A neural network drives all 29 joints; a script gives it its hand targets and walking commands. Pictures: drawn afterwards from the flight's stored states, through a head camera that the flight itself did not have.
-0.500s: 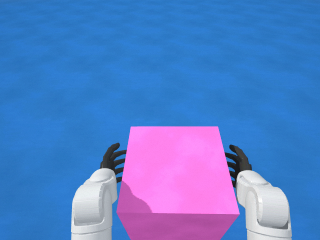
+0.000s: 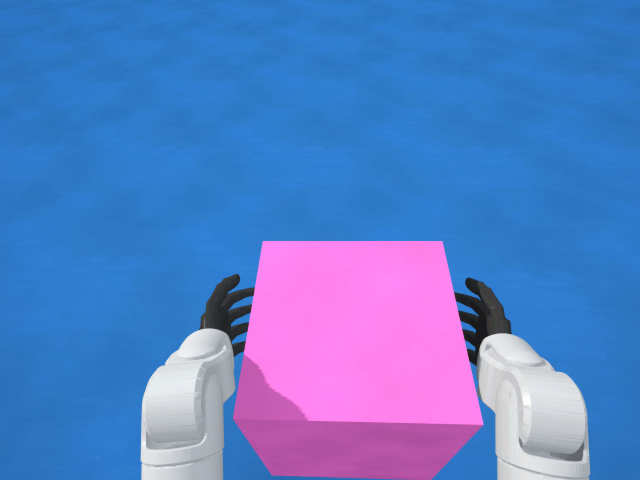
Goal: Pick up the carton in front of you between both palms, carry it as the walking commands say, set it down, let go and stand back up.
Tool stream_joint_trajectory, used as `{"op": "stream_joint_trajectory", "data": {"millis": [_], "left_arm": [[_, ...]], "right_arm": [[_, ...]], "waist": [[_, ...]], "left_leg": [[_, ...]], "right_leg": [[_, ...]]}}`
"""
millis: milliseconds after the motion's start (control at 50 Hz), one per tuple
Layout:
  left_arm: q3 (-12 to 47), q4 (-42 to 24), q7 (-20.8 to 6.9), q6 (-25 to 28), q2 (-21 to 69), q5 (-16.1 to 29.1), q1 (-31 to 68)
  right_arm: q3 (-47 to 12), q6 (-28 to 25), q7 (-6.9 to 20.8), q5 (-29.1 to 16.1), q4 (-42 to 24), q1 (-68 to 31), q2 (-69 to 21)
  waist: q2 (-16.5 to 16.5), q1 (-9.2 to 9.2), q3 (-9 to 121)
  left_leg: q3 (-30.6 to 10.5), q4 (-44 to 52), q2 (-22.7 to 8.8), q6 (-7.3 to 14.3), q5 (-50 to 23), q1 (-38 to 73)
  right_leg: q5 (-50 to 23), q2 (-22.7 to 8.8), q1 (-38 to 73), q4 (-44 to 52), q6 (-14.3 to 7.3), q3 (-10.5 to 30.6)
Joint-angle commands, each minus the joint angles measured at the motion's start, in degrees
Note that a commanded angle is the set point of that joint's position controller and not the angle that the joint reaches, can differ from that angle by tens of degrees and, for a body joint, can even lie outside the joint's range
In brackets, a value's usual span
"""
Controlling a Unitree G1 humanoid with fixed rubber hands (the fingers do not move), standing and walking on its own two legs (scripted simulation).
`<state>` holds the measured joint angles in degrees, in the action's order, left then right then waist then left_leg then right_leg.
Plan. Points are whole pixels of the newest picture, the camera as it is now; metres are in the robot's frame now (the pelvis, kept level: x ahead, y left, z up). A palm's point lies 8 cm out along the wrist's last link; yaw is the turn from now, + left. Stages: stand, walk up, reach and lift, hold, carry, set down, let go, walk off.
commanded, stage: carry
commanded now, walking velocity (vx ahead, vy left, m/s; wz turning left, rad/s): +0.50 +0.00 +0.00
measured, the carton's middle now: (350, 366) +0.27 +0.00 +0.01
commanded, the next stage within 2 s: none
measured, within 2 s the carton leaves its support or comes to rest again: neither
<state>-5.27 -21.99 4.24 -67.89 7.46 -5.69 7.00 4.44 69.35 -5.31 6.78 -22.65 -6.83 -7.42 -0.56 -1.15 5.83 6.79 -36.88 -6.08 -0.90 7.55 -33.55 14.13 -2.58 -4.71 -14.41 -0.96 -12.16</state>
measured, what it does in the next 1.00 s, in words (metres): walks ahead: left foot, then right foot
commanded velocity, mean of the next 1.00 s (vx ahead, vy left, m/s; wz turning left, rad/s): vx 0.44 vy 0.00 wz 0.00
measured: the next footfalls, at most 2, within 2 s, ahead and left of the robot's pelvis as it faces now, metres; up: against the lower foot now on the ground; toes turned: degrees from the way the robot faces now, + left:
left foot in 0.12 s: +0.26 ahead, +0.13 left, +0.00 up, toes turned +10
right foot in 0.60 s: +0.58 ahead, -0.11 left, +0.00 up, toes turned -12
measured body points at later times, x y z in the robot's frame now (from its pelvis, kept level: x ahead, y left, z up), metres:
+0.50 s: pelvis +0.33 +0.02 +0.00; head +0.34 +0.03 +0.45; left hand +0.61 +0.16 +0.08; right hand +0.60 -0.14 +0.08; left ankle +0.22 +0.12 -0.75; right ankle +0.46 -0.12 -0.71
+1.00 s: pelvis +0.67 -0.01 -0.01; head +0.67 -0.02 +0.44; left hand +0.94 +0.14 +0.09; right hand +0.94 -0.16 +0.08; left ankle +0.81 +0.12 -0.72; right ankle +0.54 -0.10 -0.75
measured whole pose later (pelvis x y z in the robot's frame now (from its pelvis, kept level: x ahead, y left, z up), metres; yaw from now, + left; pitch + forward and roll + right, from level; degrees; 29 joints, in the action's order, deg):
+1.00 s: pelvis +0.67 -0.01 -0.01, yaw +0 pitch +4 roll +1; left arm -5.3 -23.5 4.3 -68.3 7.6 -5.8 8.1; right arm 4.8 69.7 -5.4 6.6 -24.4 -7.6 -7.5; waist -0.4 -0.2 4.5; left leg 8.9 -31.7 -4.6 -0.8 2.7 -32.5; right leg 18.0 -2.6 0.6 -13.8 0.1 -11.8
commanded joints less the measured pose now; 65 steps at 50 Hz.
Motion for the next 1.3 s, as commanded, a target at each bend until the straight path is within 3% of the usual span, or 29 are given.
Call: {"op": "stream_joint_trajectory", "data": {"millis": [0,60,100,120,140,160,220,260,320,500,560,580,600,620,660,680,700,780,860,960,1020,1040,1060,1080,1100,1140,1180,1240,1280], "left_arm": [[39.78,-2.89,-14.79,-1.59,48.42,22.73,22.86],[39.21,-1.92,-14.42,-2.61,47.11,21.73,23.07],[39.24,-1.57,-14.24,-3.26,46.38,21.50,24.11],[39.30,-1.70,-14.20,-3.66,45.78,21.61,25.31],[40.37,-2.96,-14.20,-4.14,46.71,22.21,26.92],[40.63,-1.71,-14.36,-3.92,47.67,22.43,27.49],[41.56,-1.08,-14.74,-1.87,53.16,23.02,28.90],[41.95,-1.15,-14.49,-0.67,55.13,22.83,27.97],[41.93,-1.20,-13.60,0.54,55.35,21.60,25.09],[41.07,-3.82,-13.10,-1.89,49.02,21.53,23.80],[39.88,-2.01,-13.71,-2.90,47.80,21.80,23.24],[39.37,-1.25,-13.94,-3.06,47.56,21.77,23.22],[38.55,0.50,-14.13,-2.89,46.84,21.19,23.16],[38.44,2.06,-14.33,-2.50,48.27,21.52,22.55],[39.38,0.45,-14.67,-1.74,52.09,22.61,25.00],[39.75,-0.55,-14.83,-1.19,53.82,22.95,26.63],[40.16,-1.43,-14.96,-0.76,54.86,23.42,27.58],[40.79,-3.08,-15.58,0.02,54.84,24.43,26.02],[40.45,-4.38,-15.68,-0.35,51.61,24.42,24.51],[38.91,-2.78,-14.90,-1.81,47.89,22.02,21.72],[38.38,-2.20,-14.55,-2.52,47.24,21.13,22.30],[38.36,-2.00,-14.54,-2.68,46.90,21.11,23.27],[38.73,-2.39,-14.51,-3.05,46.62,21.38,24.98],[39.63,-2.03,-14.45,-3.65,47.65,21.96,24.89],[39.87,-1.47,-14.53,-3.33,48.35,21.86,23.84],[41.43,-2.56,-14.78,-2.09,51.83,22.68,27.89],[42.29,-3.57,-14.72,-0.91,54.78,23.44,29.64],[42.54,-3.50,-14.13,0.26,55.29,22.67,26.15],[42.59,-3.93,-13.92,0.65,54.79,21.98,24.50]], "right_arm": [[-40.40,0.00,13.24,-22.59,-3.45,-25.35,-49.90],[-39.63,1.21,13.77,-23.01,-2.69,-25.86,-48.26],[-38.50,1.71,14.13,-22.79,-0.71,-25.05,-47.73],[-37.79,1.80,14.28,-22.43,0.17,-24.49,-47.22],[-37.08,1.27,14.53,-22.06,2.19,-24.98,-47.66],[-37.30,1.07,14.72,-22.73,2.39,-24.42,-49.54],[-39.17,-0.50,15.13,-24.20,0.01,-28.56,-55.33],[-39.94,-1.33,15.38,-25.02,-1.42,-29.60,-56.57],[-40.40,-1.85,15.94,-25.63,-2.41,-27.81,-55.66],[-39.01,0.14,15.06,-23.67,-3.30,-24.21,-48.39],[-38.81,1.12,14.74,-23.03,-2.63,-25.03,-47.35],[-38.71,1.38,14.68,-22.95,-2.46,-25.76,-46.73],[-39.26,1.92,14.68,-23.43,-3.50,-27.53,-46.81],[-39.72,2.05,14.76,-23.43,-3.34,-28.29,-46.99],[-40.38,0.84,15.06,-23.73,-2.18,-29.73,-50.91],[-40.76,0.17,15.09,-24.03,-2.01,-30.22,-52.85],[-41.05,-0.51,15.00,-24.18,-2.03,-30.11,-54.33],[-41.46,-2.25,13.77,-22.92,-2.38,-27.10,-55.98],[-41.54,-2.01,12.85,-22.43,-4.25,-26.19,-53.84],[-40.95,0.22,13.28,-23.04,-3.89,-25.42,-49.93],[-40.32,1.07,14.01,-23.34,-2.86,-25.39,-49.05],[-39.92,1.27,14.28,-23.09,-2.71,-25.74,-48.66],[-39.18,1.41,14.47,-22.81,-2.14,-25.72,-48.20],[-38.13,1.11,14.62,-22.41,0.79,-24.40,-48.43],[-38.12,0.71,14.80,-22.85,1.24,-23.25,-49.60],[-38.48,-0.69,15.07,-23.41,0.37,-25.62,-53.96],[-39.04,-1.68,15.22,-23.97,-1.34,-28.12,-56.65],[-39.34,-2.48,15.42,-24.01,-2.15,-25.86,-56.57],[-39.59,-2.79,15.57,-23.76,-2.54,-25.02,-55.74]], "waist": [[9.33,-0.21,7.27],[9.73,0.03,6.11],[5.13,1.78,11.28],[-3.15,2.92,14.22],[-18.74,3.00,18.12],[-16.87,2.56,16.81],[-2.52,2.17,16.03],[-4.91,1.83,16.10],[-6.71,1.94,14.20],[-8.69,2.30,5.31],[-6.63,0.66,9.39],[-3.28,-0.42,12.77],[10.34,-1.06,16.92],[20.51,-1.02,17.61],[9.98,-0.36,16.89],[4.50,-0.13,16.04],[3.31,0.16,15.82],[7.54,0.23,15.03],[8.44,0.12,10.55],[9.83,-0.13,6.17],[8.09,0.99,8.71],[5.94,1.66,10.86],[-3.46,2.28,16.77],[-14.30,2.84,22.42],[-10.73,2.20,23.20],[-6.62,2.05,20.65],[-6.15,1.47,18.66],[-7.58,1.55,20.84],[-6.86,1.18,21.06]], "left_leg": [[3.63,6.34,2.15,0.48,-4.49,1.52],[5.98,10.28,3.18,1.83,-3.34,8.11],[8.36,11.91,5.33,2.42,0.56,27.92],[-8.24,16.74,-5.11,4.54,7.13,37.67],[-32.40,22.02,-17.61,12.76,7.88,50.19],[-34.60,23.95,-18.81,13.99,-0.81,49.66],[-19.68,21.53,-15.11,10.13,-11.91,41.52],[-14.08,24.16,-13.23,8.13,-6.60,38.10],[-8.73,26.87,-11.91,8.84,-5.53,37.84],[1.01,24.58,-8.26,6.08,-18.06,39.59],[6.91,8.68,-5.07,3.01,-28.06,35.47],[7.08,-1.99,-3.32,1.63,-20.60,27.51],[6.10,-19.15,2.01,-1.34,-6.79,12.38],[0.86,-31.18,7.61,-1.74,18.51,-1.04],[-6.60,-38.46,1.65,1.74,18.12,-4.89],[-7.25,-34.75,-0.55,2.20,14.38,-4.09],[-7.49,-30.11,-1.77,2.00,11.38,-2.26],[-3.16,-18.27,-0.55,0.41,6.34,-0.81],[0.24,-4.74,0.13,-0.62,0.32,-3.13],[5.29,7.47,4.26,0.13,-7.55,2.82],[9.28,16.66,7.40,0.85,-16.30,19.82],[6.57,17.53,4.05,0.87,-23.01,29.71],[-6.04,10.31,-8.58,4.23,-47.39,43.40],[-20.62,11.30,-17.87,14.36,-56.95,55.34],[-20.56,14.90,-19.33,15.95,-52.60,51.12],[-12.23,17.31,-15.34,11.98,-42.61,42.90],[-6.17,19.96,-11.14,8.17,-33.40,36.05],[-3.42,18.88,-10.56,8.41,-28.10,35.92],[0.05,16.27,-8.67,7.21,-24.47,33.67]], "right_leg": [[-18.40,-11.80,8.19,3.40,-5.04,5.21],[-22.95,-11.82,8.36,-2.11,-3.35,3.48],[-25.90,-7.88,0.16,-18.58,-0.54,-1.62],[-14.70,-4.71,-10.18,-32.97,1.92,-1.96],[6.45,2.27,-28.05,-48.90,3.72,0.92],[13.67,1.22,-34.67,-57.18,2.45,8.39],[6.62,-4.80,-34.27,-54.16,-0.34,12.35],[2.78,-4.82,-31.20,-47.14,-0.06,10.71],[-0.49,-4.03,-31.98,-37.52,1.31,7.57],[-12.68,-1.36,-26.23,-14.27,0.19,0.56],[-8.29,3.66,-7.74,-10.32,-0.76,-4.80],[-4.90,0.24,3.92,-10.78,-0.75,-0.20],[2.82,-14.89,14.89,-5.12,-7.07,25.38],[-3.59,-21.90,21.23,2.07,-12.34,41.80],[-18.26,-19.94,16.97,-1.50,-10.97,31.00],[-19.55,-18.72,13.27,-1.61,-8.98,26.05],[-17.58,-17.40,10.30,-0.09,-7.07,22.28],[-12.43,-14.89,8.35,3.97,-6.30,14.07],[-16.96,-12.68,10.01,4.79,-6.45,8.92],[-39.12,-10.17,10.69,-0.60,-3.69,1.85],[-42.07,-7.47,6.72,-14.22,0.20,-2.81],[-34.44,-6.34,1.18,-20.98,2.18,-2.31],[-11.68,-4.23,-8.81,-33.45,4.25,-0.53],[15.67,2.67,-22.11,-47.24,5.05,3.19],[19.88,1.45,-23.41,-52.14,4.15,9.22],[17.64,-2.74,-21.95,-43.77,1.93,12.41],[14.70,-2.37,-15.24,-27.47,2.47,10.07],[8.78,-0.78,-10.51,-17.45,2.61,7.08],[-4.30,-1.47,-6.20,-8.71,2.74,4.65]]}}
